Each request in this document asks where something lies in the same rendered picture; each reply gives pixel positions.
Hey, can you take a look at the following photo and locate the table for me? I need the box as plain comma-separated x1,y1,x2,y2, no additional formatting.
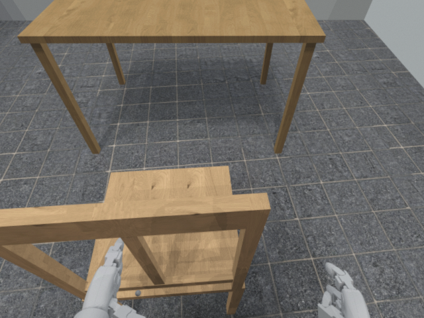
17,0,326,154

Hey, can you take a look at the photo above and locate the chair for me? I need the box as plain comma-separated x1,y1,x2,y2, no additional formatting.
0,166,271,315

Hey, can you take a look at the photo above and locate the robot left hand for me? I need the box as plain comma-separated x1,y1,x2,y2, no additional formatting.
82,238,146,318

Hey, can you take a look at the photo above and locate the robot right hand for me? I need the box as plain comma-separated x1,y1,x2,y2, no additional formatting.
317,262,370,318

